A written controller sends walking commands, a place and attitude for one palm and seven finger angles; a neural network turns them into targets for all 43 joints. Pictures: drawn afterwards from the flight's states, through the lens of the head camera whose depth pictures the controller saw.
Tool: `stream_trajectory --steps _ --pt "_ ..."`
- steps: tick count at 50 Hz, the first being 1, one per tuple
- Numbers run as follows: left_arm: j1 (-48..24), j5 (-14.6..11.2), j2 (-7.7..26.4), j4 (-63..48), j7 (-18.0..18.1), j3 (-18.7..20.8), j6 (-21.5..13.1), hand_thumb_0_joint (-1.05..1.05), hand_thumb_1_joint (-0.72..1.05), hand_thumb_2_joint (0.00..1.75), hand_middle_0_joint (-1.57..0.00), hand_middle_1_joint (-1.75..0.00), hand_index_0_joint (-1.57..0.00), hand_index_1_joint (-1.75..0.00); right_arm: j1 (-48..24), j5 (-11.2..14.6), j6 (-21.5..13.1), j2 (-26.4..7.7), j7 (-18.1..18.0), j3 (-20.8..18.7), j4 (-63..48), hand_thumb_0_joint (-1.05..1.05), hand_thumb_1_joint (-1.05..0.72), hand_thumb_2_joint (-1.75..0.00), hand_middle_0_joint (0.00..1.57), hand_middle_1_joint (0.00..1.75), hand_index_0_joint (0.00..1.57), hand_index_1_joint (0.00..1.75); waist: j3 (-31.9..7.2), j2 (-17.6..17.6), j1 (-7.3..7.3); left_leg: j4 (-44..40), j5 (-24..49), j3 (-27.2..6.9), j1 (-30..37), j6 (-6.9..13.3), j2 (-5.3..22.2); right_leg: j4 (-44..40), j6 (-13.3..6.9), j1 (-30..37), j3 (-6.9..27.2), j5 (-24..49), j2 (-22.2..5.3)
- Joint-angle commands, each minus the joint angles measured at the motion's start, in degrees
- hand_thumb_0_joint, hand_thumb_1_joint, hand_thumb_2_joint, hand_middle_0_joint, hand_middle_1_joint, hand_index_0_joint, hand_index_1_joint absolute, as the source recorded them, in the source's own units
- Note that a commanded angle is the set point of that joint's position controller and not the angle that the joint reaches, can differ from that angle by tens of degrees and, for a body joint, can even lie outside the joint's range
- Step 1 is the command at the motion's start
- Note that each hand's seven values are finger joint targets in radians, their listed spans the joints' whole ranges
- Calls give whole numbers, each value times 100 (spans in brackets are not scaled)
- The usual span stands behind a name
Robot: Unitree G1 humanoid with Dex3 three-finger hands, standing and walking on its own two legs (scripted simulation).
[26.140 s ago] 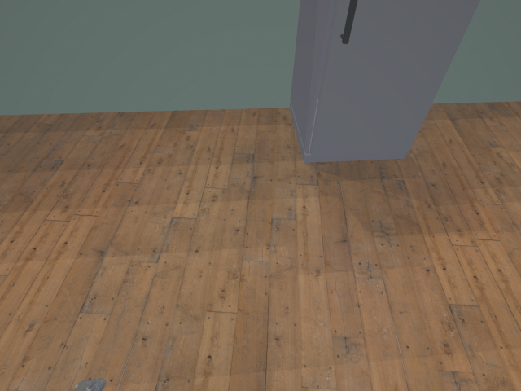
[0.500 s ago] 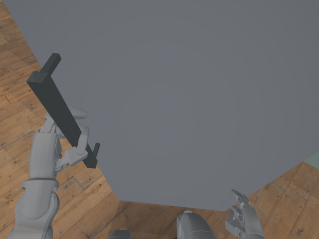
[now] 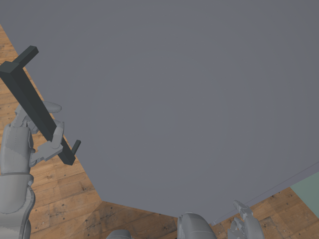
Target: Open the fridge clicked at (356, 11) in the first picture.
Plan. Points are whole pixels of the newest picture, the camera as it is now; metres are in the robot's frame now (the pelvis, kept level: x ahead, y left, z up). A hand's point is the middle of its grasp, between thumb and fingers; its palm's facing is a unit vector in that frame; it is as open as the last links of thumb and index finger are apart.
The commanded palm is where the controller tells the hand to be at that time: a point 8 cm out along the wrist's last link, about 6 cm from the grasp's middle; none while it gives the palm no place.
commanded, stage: walk backward, drawing the door open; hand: left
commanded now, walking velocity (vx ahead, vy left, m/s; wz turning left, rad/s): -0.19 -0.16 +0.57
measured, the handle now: (54, 119) +0.31 +0.25 +0.13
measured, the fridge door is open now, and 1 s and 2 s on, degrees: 50 84 78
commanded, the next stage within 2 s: stop walking and hold the door back in 0.68 s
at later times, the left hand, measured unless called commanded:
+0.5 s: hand out of the picture +0.09 +0.21 +0.12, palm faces +0.62 -0.69 -0.38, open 6.7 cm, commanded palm +0.03 +0.23 +0.13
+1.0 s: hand out of the picture -0.02 +0.15 +0.13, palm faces +0.80 -0.45 -0.39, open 6.3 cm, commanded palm -0.04 +0.19 +0.12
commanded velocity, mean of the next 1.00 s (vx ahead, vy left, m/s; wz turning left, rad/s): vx -0.13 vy -0.04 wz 0.40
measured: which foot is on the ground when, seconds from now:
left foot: down 0.00-0.18, up 0.20-0.46, down 0.48-0.84, up 0.86-1.00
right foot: up 0.00-0.18, down 0.20-0.48, up 0.50-0.84, down 0.86-1.00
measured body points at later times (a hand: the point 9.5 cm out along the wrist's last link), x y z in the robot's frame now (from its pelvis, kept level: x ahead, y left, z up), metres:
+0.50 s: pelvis -0.06 -0.12 -0.01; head -0.04 -0.09 +0.44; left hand +0.06 +0.24 +0.14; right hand +0.17 -0.34 -0.08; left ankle -0.05 -0.03 -0.73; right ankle +0.03 -0.23 -0.72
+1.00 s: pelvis -0.10 -0.24 +0.02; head -0.08 -0.27 +0.47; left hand -0.07 +0.17 +0.15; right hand +0.16 -0.35 -0.10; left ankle -0.16 -0.09 -0.63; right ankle -0.06 -0.32 -0.73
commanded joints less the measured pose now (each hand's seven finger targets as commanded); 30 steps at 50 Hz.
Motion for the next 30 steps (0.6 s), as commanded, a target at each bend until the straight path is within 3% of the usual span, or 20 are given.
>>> stream_trajectory --steps 1,4,6,7,8,9,10,11,12,13,14,16,19,22,23,24,25,26,27,30 --pt "-700 -1 947 -1610 202 690 -563 0 90 90 -45 -140 -45 -140 -275 81 -310 -1044 12 -313 -858 0 -90 -90 20 30 20 30 -1494 2238 -12 -1994 1085 -1229 678 440 964 -770 63 416 122 498 -45" --pt "-519 -153 992 -1348 315 805 -512 0 90 90 -45 -140 -45 -140 -298 189 -338 -1038 -9 -185 -986 0 -90 -90 20 30 20 30 -1379 2541 -11 -2375 -796 -1038 -187 481 838 -1772 62 1514 -289 36 250" --pt "-285 -169 1082 -1038 400 977 -502 0 90 90 -45 -140 -45 -140 -353 186 -316 -1028 10 -166 -1067 0 -90 -90 20 30 20 30 -1362 2287 117 -2157 -1440 -1011 -787 417 723 -2644 45 2418 -535 -66 433" --pt "-220 -156 1127 -1007 414 1029 -507 0 90 90 -45 -140 -45 -140 -359 178 -323 -999 25 -173 -1071 0 -90 -90 20 30 20 30 -1418 1884 166 -1650 -1531 -849 -1058 306 459 -3324 32 2879 -574 177 387" --pt "-180 -140 1358 -968 437 1191 -494 0 90 90 -45 -140 -45 -140 -216 205 -339 -879 32 -167 -1005 0 -90 -90 20 30 20 30 -1443 1020 97 -691 -1489 -467 -872 115 -102 -4090 -55 2677 -359 377 60" --pt "-265 -160 1605 -1115 439 1279 -491 0 90 90 -45 -140 -45 -140 -332 214 -370 -606 40 -139 -994 0 -90 -90 20 30 20 30 -1409 -624 99 1187 -1388 -85 -1210 -172 -589 -4895 -503 2443 894 325 -1138" --pt "-346 -153 2063 -1081 479 1670 -501 0 90 90 -45 -140 -45 -140 -623 211 -460 -704 -6 -179 -1034 0 -90 -90 20 30 20 30 -1339 -1600 225 3347 -1920 -230 -1790 -212 -746 -5074 -1177 1720 2449 1174 -2255" --pt "-605 -153 2092 -1210 493 1696 -554 0 90 90 -45 -140 -45 -140 -605 84 -555 -725 -14 -123 -911 0 -90 -90 20 30 20 30 -1390 -999 157 4221 -1836 -559 -1985 -190 -554 -4830 -1402 1689 2149 2087 -2474" --pt "-332 -149 2238 -841 485 1988 -543 0 90 90 -45 -140 -45 -140 -470 -16 -516 -683 64 -69 -842 0 -90 -90 20 30 20 30 -1525 -909 100 4317 -1557 -397 -2192 -295 -320 -4719 -1581 1864 2049 1405 -2510" --pt "-147 -189 2081 -865 446 1917 -610 0 90 90 -45 -140 -45 -140 -459 106 -445 -842 91 -233 -875 0 -90 -90 20 30 20 30 -1567 -682 104 4328 -1429 -306 -2144 -341 -328 -4468 -1462 2316 1718 1812 -2184" --pt "-51 -217 1864 -945 436 1774 -690 0 90 90 -45 -140 -45 -140 -533 96 -429 -849 46 -182 -901 0 -90 -90 20 30 20 30 -1386 -475 101 4022 -1428 -113 -2058 -368 -247 -4224 -1446 2510 1005 2773 -1975" --pt "57 -261 1723 -865 490 1653 -779 0 90 90 -45 -140 -45 -140 -486 101 -350 -769 -54 -87 -875 0 -90 -90 20 30 20 30 -1507 -299 94 2898 -1496 135 -1337 -292 -185 -3984 -1300 2559 213 3607 -1794" --pt "42 -321 1650 -1015 532 1590 -737 0 90 90 -45 -140 -45 -140 -506 95 -302 -809 -156 -103 -939 0 -90 -90 20 30 20 30 -1498 -639 112 1411 -1366 310 -501 -153 -146 -3942 -1182 2215 -112 3083 -1828" --pt "-47 -358 1529 -1341 455 1443 -734 0 90 90 -45 -140 -45 -140 -281 55 -332 -948 -180 -183 -889 0 -90 -90 20 30 20 30 -1501 15 -121 -453 -104 274 723 -129 -177 -3089 -889 1130 -386 1433 -1527" --pt "-77 -397 1483 -1520 447 1334 -774 0 90 90 -45 -140 -45 -140 -231 89 -316 -1090 -223 -245 -951 0 -90 -90 20 30 20 30 -1461 1198 -202 -1326 329 -372 1264 -36 277 -1964 -622 535 -620 549 -1122" --pt "-54 -350 1430 -1835 439 1204 -866 0 90 90 -45 -140 -45 -140 -252 71 -387 -1222 -200 -244 -1044 0 -90 -90 20 30 20 30 -1624 2910 -57 -2207 2595 -2874 1548 414 1729 -434 -75 -268 -581 -1612 -171" --pt "-254 -135 1653 -1820 422 1325 -959 0 90 90 -45 -140 -45 -140 -191 1 -456 -1110 -141 -192 -847 0 -90 -90 20 30 20 30 -1643 2690 -20 -2305 3790 -3869 1463 959 2359 357 23 -427 219 -1685 -91" --pt "-342 -92 1754 -1713 384 1484 -1045 0 90 90 -45 -140 -45 -140 -346 73 -500 -1107 -66 -202 -784 0 -90 -90 20 30 20 30 -1772 1972 23 -2275 2626 -3129 1204 963 2176 564 -26 -240 467 -961 -178" --pt "-479 -91 1680 -1701 349 1365 -979 0 90 90 -45 -140 -45 -140 -293 82 -501 -1090 -56 -223 -807 0 -90 -90 20 30 20 30 -1739 1975 -133 -2195 2204 -2781 929 744 1704 507 -23 1 508 -648 -221" --pt "-382 -32 1487 -1398 451 1234 -816 0 90 90 -45 -140 -45 -140 -242 182 -510 -1058 -35 -269 -695 0 -90 -90 20 30 20 30 -1713 1974 -45 -1965 1991 -1630 1006 590 1023 -106 44 264 179 -106 -89"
